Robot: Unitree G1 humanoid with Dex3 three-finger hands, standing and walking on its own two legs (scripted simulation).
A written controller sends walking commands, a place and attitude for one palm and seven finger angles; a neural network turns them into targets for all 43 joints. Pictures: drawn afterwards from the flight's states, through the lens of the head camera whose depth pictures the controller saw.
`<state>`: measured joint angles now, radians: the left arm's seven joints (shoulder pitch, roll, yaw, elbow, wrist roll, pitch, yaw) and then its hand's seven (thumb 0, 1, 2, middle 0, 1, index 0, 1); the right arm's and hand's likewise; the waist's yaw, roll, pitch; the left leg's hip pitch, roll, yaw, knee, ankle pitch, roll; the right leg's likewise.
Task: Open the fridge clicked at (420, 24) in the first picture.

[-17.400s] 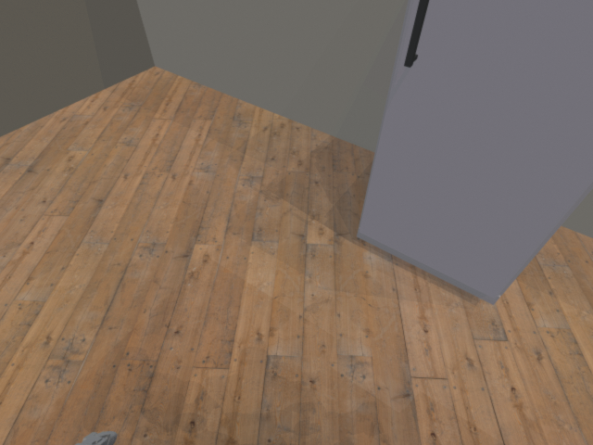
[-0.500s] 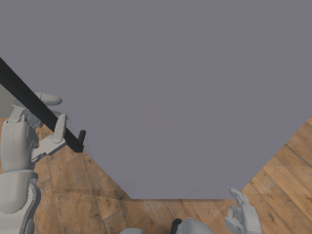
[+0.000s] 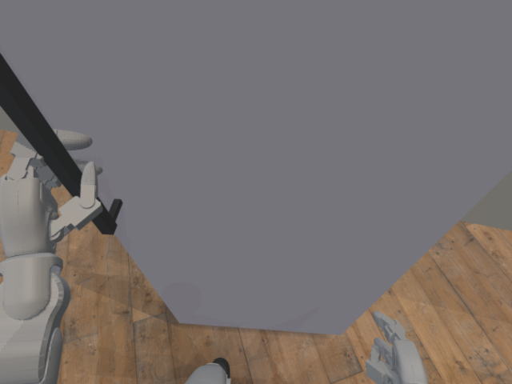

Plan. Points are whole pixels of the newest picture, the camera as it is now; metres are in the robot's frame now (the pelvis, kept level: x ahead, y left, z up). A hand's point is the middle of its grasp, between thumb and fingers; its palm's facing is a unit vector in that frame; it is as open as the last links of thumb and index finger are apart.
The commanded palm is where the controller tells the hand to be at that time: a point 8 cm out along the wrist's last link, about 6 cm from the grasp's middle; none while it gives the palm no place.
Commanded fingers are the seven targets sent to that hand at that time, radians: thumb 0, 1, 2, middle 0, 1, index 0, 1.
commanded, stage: walk backward, drawing the door open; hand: left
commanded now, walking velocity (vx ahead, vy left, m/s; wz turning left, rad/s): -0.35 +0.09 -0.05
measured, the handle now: (49, 124) +0.32 +0.25 +0.25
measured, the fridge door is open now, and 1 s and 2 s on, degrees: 10 49 71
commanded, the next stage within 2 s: stop walking and hold the door back in 1.62 s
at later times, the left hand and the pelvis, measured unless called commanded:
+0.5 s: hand (64, 350) +0.13 +0.19 +0.18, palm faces +0.49 -0.82 -0.29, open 6.1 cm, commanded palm +0.07 +0.22 +0.18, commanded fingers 0.00 0.90 0.90 -0.45 -1.40 -0.45 -1.40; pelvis -0.15 -0.09 -0.01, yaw +3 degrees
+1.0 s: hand out of the picture -0.05 +0.08 +0.17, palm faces +0.43 -0.85 -0.30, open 7.2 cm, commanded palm -0.10 +0.11 +0.18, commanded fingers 0.00 0.90 0.90 -0.45 -1.40 -0.45 -1.40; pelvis -0.26 -0.16 +0.01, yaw +23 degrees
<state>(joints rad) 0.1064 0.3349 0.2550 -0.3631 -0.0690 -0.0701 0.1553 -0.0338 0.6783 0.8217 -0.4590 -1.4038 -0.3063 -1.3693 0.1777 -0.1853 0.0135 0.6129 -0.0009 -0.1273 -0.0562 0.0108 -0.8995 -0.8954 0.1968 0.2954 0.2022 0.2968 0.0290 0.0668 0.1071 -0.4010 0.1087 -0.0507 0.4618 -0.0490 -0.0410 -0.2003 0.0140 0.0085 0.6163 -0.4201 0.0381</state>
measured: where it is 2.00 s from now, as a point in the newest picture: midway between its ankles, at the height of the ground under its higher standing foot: outside the picture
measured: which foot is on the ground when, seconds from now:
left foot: down 0.00-0.04, up 0.06-0.22, down 0.24-0.50, up 0.52-0.80, down 0.82-1.00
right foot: up 0.00-0.02, down 0.04-0.26, up 0.28-0.46, down 0.48-0.80, up 0.82-1.00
